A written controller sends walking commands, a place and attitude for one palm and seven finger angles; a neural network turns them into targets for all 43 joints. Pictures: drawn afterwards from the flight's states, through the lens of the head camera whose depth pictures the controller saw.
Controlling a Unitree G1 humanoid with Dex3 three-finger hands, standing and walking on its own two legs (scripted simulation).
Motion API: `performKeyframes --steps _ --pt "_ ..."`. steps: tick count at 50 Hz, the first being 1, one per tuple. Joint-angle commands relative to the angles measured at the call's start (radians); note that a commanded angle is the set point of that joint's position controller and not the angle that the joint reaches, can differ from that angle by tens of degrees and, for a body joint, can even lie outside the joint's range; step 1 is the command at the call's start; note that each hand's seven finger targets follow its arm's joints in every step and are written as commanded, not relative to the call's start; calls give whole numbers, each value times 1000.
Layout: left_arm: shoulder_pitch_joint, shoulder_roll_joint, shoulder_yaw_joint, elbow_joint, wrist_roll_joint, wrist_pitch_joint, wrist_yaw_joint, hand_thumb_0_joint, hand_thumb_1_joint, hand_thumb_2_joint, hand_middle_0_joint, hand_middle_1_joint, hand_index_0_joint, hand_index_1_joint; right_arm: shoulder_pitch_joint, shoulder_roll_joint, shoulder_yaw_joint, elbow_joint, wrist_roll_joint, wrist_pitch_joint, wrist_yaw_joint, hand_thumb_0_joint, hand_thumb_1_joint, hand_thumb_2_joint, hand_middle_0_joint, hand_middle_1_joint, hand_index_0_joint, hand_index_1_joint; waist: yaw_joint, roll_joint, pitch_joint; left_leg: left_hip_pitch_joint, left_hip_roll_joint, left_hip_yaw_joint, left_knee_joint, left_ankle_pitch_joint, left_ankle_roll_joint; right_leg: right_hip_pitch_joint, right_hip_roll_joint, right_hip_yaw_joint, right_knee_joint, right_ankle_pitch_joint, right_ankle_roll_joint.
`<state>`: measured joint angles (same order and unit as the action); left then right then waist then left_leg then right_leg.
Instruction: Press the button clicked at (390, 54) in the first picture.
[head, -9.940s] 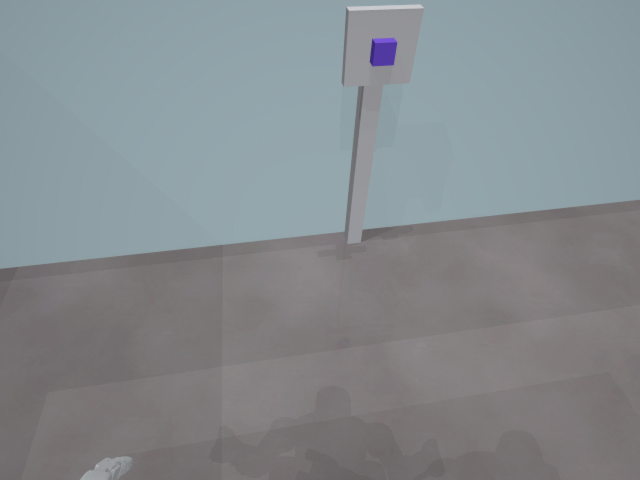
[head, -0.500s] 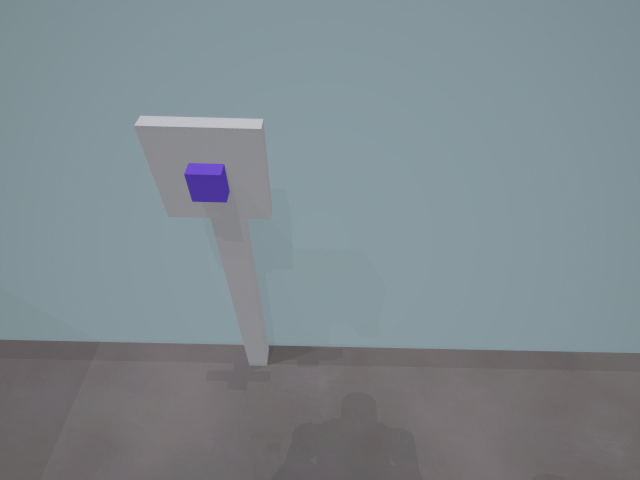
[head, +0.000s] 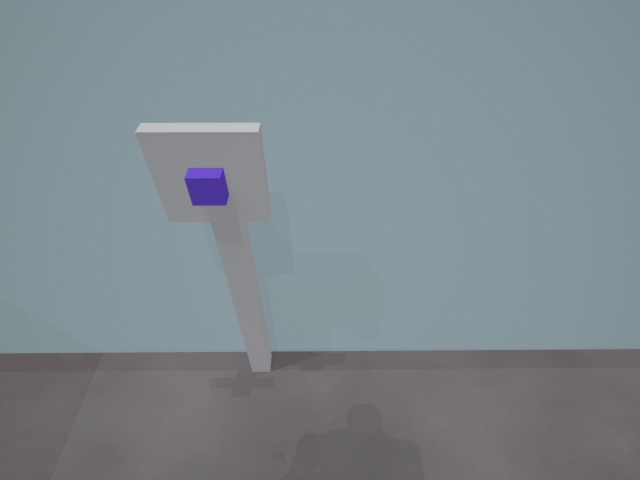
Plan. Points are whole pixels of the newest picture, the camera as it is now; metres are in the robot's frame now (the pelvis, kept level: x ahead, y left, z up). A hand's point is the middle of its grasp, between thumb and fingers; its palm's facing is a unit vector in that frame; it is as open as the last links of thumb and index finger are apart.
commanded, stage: look again from close up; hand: left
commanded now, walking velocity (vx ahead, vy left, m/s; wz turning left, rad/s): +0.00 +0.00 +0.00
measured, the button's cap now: (208, 185) +0.57 +0.23 +0.05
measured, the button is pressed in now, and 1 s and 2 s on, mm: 0 0 0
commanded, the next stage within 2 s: shuffle to correct the standing spot in 0.20 s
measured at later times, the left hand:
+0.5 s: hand out of the picture -0.01 +0.15 -0.18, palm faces +0.05 -0.99 -0.16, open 7.4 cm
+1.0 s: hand out of the picture +0.06 +0.15 -0.19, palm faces +0.13 -0.98 -0.15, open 7.4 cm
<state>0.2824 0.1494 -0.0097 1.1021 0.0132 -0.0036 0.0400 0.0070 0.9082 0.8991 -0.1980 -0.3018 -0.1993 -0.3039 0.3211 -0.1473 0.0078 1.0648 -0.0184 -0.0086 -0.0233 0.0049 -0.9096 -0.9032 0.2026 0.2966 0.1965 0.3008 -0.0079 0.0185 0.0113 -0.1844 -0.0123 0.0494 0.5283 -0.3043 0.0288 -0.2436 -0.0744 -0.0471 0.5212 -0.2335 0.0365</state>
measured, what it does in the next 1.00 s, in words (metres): steps on the spot: left foot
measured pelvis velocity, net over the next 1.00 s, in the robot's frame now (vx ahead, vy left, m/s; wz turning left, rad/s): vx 0.09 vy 0.00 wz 0.04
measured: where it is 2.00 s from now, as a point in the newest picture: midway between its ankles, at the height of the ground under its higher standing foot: outside the picture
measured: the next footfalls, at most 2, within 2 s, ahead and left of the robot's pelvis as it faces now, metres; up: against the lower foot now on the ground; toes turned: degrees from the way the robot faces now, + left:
left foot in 1.00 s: +0.15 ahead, +0.10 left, +0.00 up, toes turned +4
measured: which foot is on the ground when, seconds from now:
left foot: down 0.00-0.84, up 0.86-0.98, down 1.00-1.00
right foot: down 0.00-1.00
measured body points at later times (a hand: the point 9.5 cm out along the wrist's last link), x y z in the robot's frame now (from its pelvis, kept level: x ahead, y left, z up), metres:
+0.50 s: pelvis +0.00 -0.02 +0.00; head -0.01 -0.01 +0.45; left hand -0.02 +0.20 -0.16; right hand -0.01 -0.24 -0.16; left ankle -0.01 +0.10 -0.73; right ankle +0.03 -0.15 -0.73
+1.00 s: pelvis +0.09 +0.00 -0.01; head +0.11 +0.01 +0.44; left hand +0.05 +0.20 -0.18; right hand +0.10 -0.23 -0.17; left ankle +0.12 +0.10 -0.74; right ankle +0.03 -0.14 -0.73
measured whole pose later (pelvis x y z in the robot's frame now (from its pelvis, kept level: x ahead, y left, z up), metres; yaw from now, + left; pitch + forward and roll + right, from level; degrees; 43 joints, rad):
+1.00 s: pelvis +0.09 +0.00 -0.01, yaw +2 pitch -2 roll -1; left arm 0.36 0.11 0.03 1.07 0.02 -0.03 0.05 0.00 0.90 0.90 -0.20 -0.30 -0.20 -0.30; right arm 0.30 -0.14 -0.02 1.08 -0.02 -0.02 -0.03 0.02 -0.93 -0.90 0.20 0.30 0.20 0.30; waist 0.02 -0.01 0.07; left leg -0.32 0.02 0.06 0.64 -0.23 0.03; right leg -0.15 -0.08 -0.10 0.63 -0.43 0.03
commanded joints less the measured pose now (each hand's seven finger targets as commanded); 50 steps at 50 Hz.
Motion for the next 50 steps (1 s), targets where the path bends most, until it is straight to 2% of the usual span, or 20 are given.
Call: performKeyframes --steps 1,15,20,24,28,32,35,38,39,40,41,42,43,44,45,46,47,48,49,50 --pt "50 92 12 -45 4 -15 0 0 900 900 -200 -300 -200 -300 41 -105 -24 -57 4 -21 1 0 -900 -900 200 300 200 300 8 -22 115 -158 106 -129 -198 -16 6 10 -24 58 -90 -7 -59" --pt "74 94 16 -44 1 -21 -4 0 900 900 -200 -300 -200 -300 33 -104 -18 -26 7 -23 -1 0 -900 -900 200 300 200 300 8 -11 71 -88 103 -92 -185 70 -4 34 -35 76 -132 39 -61" --pt "101 98 29 -42 12 -13 -10 0 900 900 -200 -300 -200 -300 50 -99 -23 -17 -4 -4 6 0 -900 -900 200 300 200 300 15 -52 120 -163 79 -89 -168 -227 8 -9 -32 92 -144 -290 -77" --pt "120 102 41 -50 12 -13 -14 0 900 900 -200 -300 -200 -300 67 -84 -26 -18 -8 -2 10 0 -900 -900 200 300 200 300 17 -66 163 -198 57 -72 -117 -249 13 -52 -44 128 -164 -389 -100" --pt "142 101 50 -53 9 -22 -17 0 900 900 -200 -300 -200 -300 96 -64 -25 -13 -6 -13 10 0 -900 -900 200 300 200 300 12 -76 153 -180 49 -56 -76 -179 17 -52 -52 142 -155 -364 -122" --pt "137 72 47 -55 9 -32 -22 0 900 900 -200 -300 -200 -300 138 -75 -26 2 -1 -34 5 0 -900 -900 200 300 200 300 1 28 127 -111 106 -118 -131 -88 43 -66 -5 61 -41 -199 -113" --pt "120 28 41 -60 15 -42 -23 0 900 900 -200 -300 -200 -300 180 -109 -35 27 1 -48 -7 0 -900 -900 200 300 200 300 -5 140 92 -11 199 -187 -161 221 94 -87 54 -58 127 -34 -92" --pt "144 23 46 -46 10 -50 -25 0 900 900 -200 -300 -200 -300 161 -98 -34 24 2 -48 -14 0 -900 -900 200 300 200 300 13 99 76 18 186 -134 -66 486 98 -30 50 -61 81 12 -103" --pt "183 36 52 -34 9 -54 -24 0 900 900 -200 -300 -200 -300 137 -92 -33 14 4 -51 -14 0 -900 -900 200 300 200 300 36 41 66 -50 151 -93 8 474 79 64 25 -26 51 100 -115" --pt "256 69 63 -10 11 -60 -20 0 900 900 -200 -300 -200 -300 107 -72 -31 -6 8 -55 -12 0 -900 -900 200 300 200 300 64 -78 42 -178 89 -31 129 390 51 203 -42 62 21 255 -139" --pt "340 125 79 17 10 -64 -13 0 900 900 -200 -300 -200 -300 66 -38 -26 -34 9 -59 -2 0 -900 -900 200 300 200 300 92 -252 21 -366 20 46 283 105 20 356 -178 223 -65 395 -194" --pt "403 152 87 37 12 -66 -6 0 900 900 -200 -300 -200 -300 -11 -26 -30 -67 9 -54 2 0 -900 -900 200 300 200 300 124 -327 37 -485 2 53 452 -256 5 411 -295 349 -133 576 -279" --pt "392 143 87 38 21 -59 4 0 900 900 -200 -300 -200 -300 -61 -31 -35 -92 10 -49 -1 0 -900 -900 200 300 200 300 127 -284 47 -534 30 -1 508 -323 -1 427 -329 346 -115 714 -321" --pt "335 121 81 17 30 -50 13 0 900 900 -200 -300 -200 -300 -84 -17 -37 -96 13 -47 0 0 -900 -900 200 300 200 300 114 -208 84 -517 59 -43 465 -339 2 364 -322 277 -96 739 -305" --pt "253 106 72 -8 34 -41 17 0 900 900 -200 -300 -200 -300 -72 -1 -35 -89 17 -42 5 0 -900 -900 200 300 200 300 69 -188 98 -429 77 -62 334 -321 2 270 -287 205 -64 714 -258" --pt "164 96 64 -35 30 -33 17 0 900 900 -200 -300 -200 -300 -11 14 -31 -60 19 -35 7 0 -900 -900 200 300 200 300 12 -144 83 -254 67 -36 132 -186 -6 150 -225 111 -35 617 -196" --pt "103 83 57 -51 16 -26 15 0 900 900 -200 -300 -200 -300 88 28 -24 -10 15 -32 6 0 -900 -900 200 300 200 300 -34 -115 59 -48 25 21 -45 93 -20 35 -142 26 18 492 -138" --pt "94 62 52 -58 3 -22 15 0 900 900 -200 -300 -200 -300 178 -6 -31 31 9 -36 -1 0 -900 -900 200 300 200 300 -54 -8 26 80 52 -20 -74 349 -13 -21 -68 -19 117 352 -88" --pt "128 41 49 -61 -15 -14 14 0 900 900 -200 -300 -200 -300 186 -73 -38 27 2 -38 -14 0 -900 -900 200 300 200 300 -33 160 -27 84 214 -203 -104 636 57 -52 3 -47 175 44 -31" --pt "158 30 43 -57 -20 -3 18 0 900 900 -200 -300 -200 -300 135 -109 -36 14 6 -31 -20 0 -900 -900 200 300 200 300 2 176 -32 37 343 -323 -165 805 155 -35 21 -15 225 -291 -18"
